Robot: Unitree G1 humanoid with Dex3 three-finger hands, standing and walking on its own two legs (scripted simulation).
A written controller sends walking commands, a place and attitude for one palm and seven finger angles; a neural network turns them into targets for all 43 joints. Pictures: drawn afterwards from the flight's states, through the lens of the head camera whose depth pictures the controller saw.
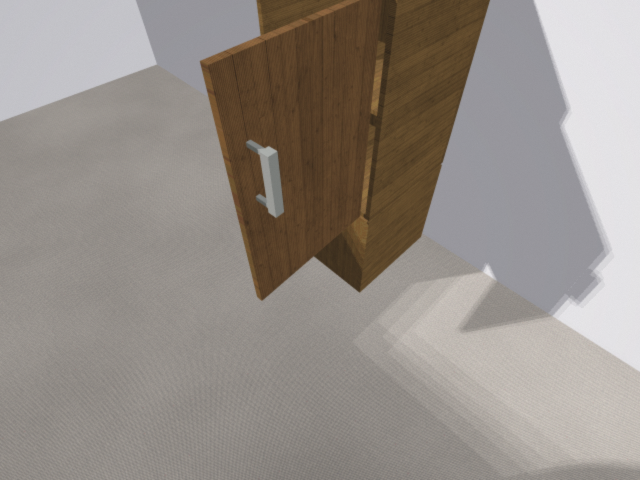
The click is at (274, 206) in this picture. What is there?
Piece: cupboard door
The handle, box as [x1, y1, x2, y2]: [246, 140, 283, 217]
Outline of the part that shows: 249,140 246,142 247,147 260,155 266,193 265,198 259,194 256,196 256,199 268,208 268,211 276,217 283,212 277,151 268,146 264,148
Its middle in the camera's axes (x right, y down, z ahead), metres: -0.10 -0.10 +0.68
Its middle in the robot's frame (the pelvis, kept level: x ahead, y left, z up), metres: +0.58 +0.13 +0.03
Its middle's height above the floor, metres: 0.81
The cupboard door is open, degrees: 93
